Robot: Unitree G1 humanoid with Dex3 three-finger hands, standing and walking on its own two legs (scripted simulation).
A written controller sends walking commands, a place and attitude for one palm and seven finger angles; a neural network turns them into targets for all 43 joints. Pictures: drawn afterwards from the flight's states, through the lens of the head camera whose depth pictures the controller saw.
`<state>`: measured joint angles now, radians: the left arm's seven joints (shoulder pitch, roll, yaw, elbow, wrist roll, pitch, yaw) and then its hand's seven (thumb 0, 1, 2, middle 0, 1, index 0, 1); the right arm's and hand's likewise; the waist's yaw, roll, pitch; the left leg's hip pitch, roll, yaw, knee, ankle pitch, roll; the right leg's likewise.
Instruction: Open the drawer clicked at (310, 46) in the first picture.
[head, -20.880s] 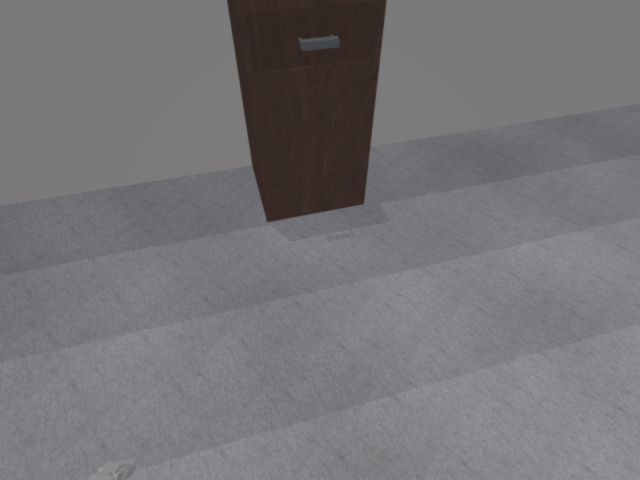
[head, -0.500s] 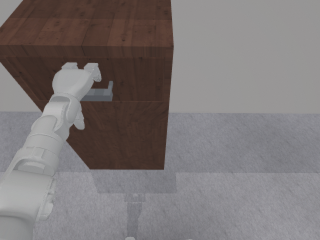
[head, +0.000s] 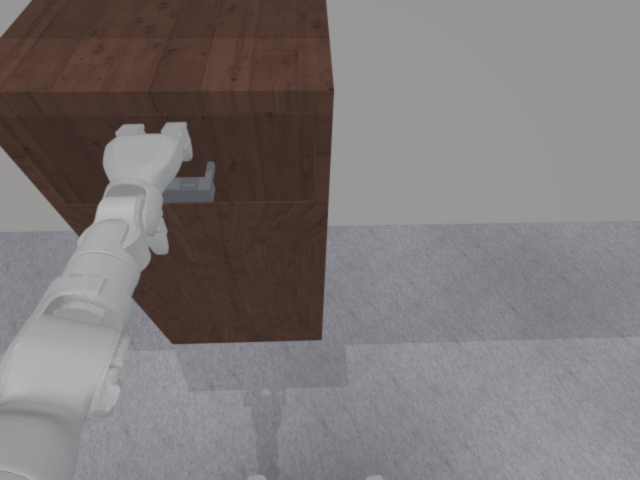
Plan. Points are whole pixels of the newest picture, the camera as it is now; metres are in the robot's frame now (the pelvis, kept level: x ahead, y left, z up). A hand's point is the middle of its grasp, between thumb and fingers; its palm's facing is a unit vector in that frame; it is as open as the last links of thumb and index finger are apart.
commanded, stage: lower the fingers behind the handle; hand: left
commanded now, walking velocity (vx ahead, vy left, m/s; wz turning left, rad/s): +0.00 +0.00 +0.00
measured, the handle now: (172, 179) +0.53 +0.20 +0.04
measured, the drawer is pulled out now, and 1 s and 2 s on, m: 0.00 0.00 0.01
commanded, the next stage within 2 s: close the thumb around the handle in 0.88 s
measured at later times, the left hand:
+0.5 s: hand (167, 211) +0.49 +0.21 +0.02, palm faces -0.01 -0.02 -1.00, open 13.6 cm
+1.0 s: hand (167, 212) +0.49 +0.21 +0.02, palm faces -0.01 -0.02 -1.00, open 13.8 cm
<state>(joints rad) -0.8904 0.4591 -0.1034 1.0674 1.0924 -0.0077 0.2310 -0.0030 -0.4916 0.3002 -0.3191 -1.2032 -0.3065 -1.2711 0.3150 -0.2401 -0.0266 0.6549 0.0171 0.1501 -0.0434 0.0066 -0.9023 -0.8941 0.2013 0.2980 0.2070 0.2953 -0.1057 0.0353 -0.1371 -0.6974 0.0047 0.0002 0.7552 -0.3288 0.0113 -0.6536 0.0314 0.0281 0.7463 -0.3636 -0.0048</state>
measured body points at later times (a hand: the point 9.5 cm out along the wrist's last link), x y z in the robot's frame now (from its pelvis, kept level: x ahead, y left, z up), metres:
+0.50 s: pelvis +0.00 +0.01 -0.01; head +0.09 +0.01 +0.43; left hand +0.48 +0.21 +0.07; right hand +0.00 -0.26 -0.15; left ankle +0.01 +0.11 -0.71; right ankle -0.01 -0.12 -0.71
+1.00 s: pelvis +0.01 +0.01 -0.01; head +0.10 +0.01 +0.43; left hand +0.48 +0.21 +0.07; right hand +0.03 -0.27 -0.14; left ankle +0.01 +0.11 -0.71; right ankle -0.01 -0.12 -0.71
